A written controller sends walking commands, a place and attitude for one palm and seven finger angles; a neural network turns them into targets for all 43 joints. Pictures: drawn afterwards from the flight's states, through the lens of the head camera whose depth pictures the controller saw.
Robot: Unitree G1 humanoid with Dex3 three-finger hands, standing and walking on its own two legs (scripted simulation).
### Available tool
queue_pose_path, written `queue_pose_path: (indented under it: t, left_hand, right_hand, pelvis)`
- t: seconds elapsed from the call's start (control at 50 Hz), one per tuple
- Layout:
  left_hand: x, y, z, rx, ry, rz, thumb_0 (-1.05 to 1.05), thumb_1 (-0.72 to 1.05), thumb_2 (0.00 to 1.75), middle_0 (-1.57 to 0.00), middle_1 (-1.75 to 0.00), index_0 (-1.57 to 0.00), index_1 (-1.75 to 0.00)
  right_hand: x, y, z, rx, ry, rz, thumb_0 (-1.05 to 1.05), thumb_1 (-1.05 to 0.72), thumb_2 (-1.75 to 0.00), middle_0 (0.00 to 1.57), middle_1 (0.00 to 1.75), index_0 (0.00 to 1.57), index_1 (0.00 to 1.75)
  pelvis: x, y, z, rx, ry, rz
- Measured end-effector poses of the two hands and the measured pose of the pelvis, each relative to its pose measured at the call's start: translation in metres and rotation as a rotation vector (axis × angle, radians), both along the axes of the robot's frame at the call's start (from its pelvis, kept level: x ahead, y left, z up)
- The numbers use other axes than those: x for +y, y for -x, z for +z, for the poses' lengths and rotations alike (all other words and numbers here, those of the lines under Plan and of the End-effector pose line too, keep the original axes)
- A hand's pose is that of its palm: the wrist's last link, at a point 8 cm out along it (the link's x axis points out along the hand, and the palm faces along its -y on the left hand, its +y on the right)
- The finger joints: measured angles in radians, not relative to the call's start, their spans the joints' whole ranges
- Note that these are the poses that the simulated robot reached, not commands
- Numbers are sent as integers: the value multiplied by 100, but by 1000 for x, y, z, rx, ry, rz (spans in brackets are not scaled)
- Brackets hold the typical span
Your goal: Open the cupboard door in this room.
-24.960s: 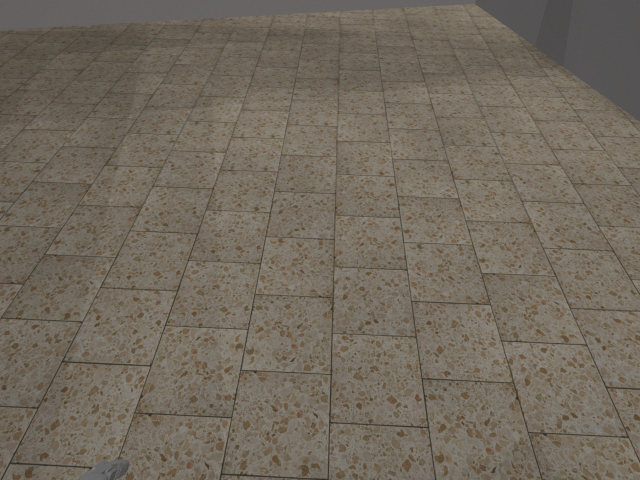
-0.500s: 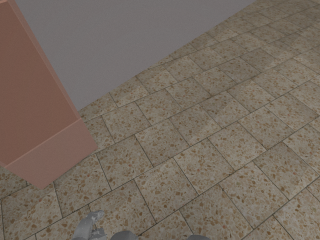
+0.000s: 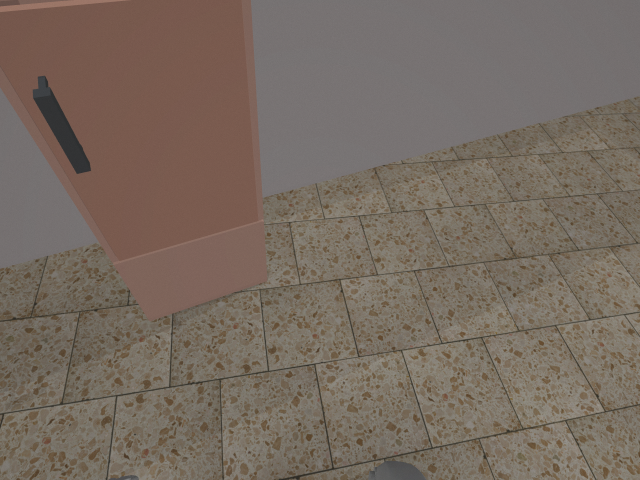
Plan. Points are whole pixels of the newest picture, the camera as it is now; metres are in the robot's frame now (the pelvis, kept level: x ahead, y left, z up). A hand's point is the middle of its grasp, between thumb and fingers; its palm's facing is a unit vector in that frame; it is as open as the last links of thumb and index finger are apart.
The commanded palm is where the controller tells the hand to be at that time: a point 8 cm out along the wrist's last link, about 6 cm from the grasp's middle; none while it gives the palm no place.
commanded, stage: turn to face it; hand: left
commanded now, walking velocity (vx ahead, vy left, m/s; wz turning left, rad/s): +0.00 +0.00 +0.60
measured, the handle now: (63, 126) +0.61 +0.47 +0.03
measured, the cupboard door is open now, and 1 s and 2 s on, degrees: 0 0 0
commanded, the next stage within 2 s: take the last steps up to it in 0.60 s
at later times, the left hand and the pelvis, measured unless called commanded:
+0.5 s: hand out of the picture -0.01 +0.12 -0.14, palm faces +0.31 -0.90 -0.30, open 7.3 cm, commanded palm none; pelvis -0.04 -0.09 +0.00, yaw +19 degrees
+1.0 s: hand out of the picture -0.17 +0.13 -0.18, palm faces +0.49 -0.85 -0.19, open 7.3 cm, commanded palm none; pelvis -0.07 -0.04 +0.00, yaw +27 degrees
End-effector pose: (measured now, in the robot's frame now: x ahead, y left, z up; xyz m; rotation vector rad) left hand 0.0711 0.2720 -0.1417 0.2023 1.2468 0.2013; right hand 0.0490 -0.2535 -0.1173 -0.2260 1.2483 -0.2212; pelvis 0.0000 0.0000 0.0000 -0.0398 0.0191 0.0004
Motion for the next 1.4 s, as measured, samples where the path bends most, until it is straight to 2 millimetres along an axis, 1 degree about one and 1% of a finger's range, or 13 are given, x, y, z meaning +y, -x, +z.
queue_pose_path:
  t: [0.12,0.28,0.34,0.52,0.64,0.8,0.88,0.96,1.06,1.14,1.24,1.32,1.4]
  left_hand:
    - [-11,5,7,-50,-13,47,0,91,90,-20,-30,-20,-30]
    - [-57,13,19,-153,-36,97,0,91,90,-20,-30,-20,-30]
    - [-75,33,23,-170,-60,125,0,91,90,-20,-30,-20,-30]
    - [-112,112,32,-82,-55,276,0,91,90,-20,-30,-21,-30]
    - [-124,172,22,-7,-22,378,0,91,90,-20,-30,-21,-30]
    - [-120,271,-12,136,52,518,0,91,90,-20,-30,-21,-30]
    - [-116,291,-12,188,91,533,0,91,90,-20,-30,-20,-30]
    - [-109,283,-7,157,109,526,0,91,90,-20,-30,-20,-30]
    - [-100,249,-5,115,112,503,0,91,90,-20,-30,-20,-30]
    - [-91,201,-4,71,104,465,0,91,90,-20,-30,-20,-30]
    - [-80,118,-1,-7,73,390,0,91,90,-20,-30,-20,-30]
    - [-76,54,-2,-103,25,353,0,91,90,-20,-30,-20,-30]
    - [-85,32,6,-141,15,398,0,91,90,-20,-30,-20,-30]
  right_hand:
    - [-11,-10,-6,-1,-21,60,1,-91,-90,20,30,20,30]
    - [-48,-19,-28,3,-61,132,1,-90,-90,20,30,20,30]
    - [-64,-27,-39,0,-76,161,1,-91,-90,20,30,20,30]
    - [-79,-47,-31,20,-87,288,1,-91,-90,20,30,20,30]
    - [-59,-60,-30,47,-75,388,1,-91,-90,20,30,19,30]
    - [7,-78,-19,-73,-57,531,1,-91,-90,20,30,19,30]
    - [29,-64,-7,-89,-68,556,1,-91,-90,20,30,20,30]
    - [30,-44,-4,-58,-62,521,0,-93,-90,20,30,20,30]
    - [12,-16,-11,37,-43,465,0,-93,-90,20,30,20,30]
    - [-5,11,-19,148,-39,403,0,-92,-90,20,30,20,30]
    - [-26,35,-30,300,-50,321,1,-91,-90,20,30,20,30]
    - [-40,31,-44,404,-67,292,1,-91,-90,20,30,20,30]
    - [-40,-16,-43,390,-77,323,1,-91,-90,20,30,20,30]
  pelvis:
    - [-14,8,-1,-3,-13,78]
    - [-54,22,-10,-4,-39,186]
    - [-71,28,-15,-15,-50,224]
    - [-93,37,-2,-28,-100,336]
    - [-92,48,-2,-14,-99,392]
    - [-69,77,-14,-13,-55,448]
    - [-58,80,-6,-29,-41,456]
    - [-49,75,1,-29,-36,469]
    - [-41,60,2,-22,-49,469]
    - [-40,40,0,-16,-61,464]
    - [-46,5,-7,-8,-70,452]
    - [-55,-29,-21,-13,-65,460]
    - [-59,-54,-14,-25,-66,482]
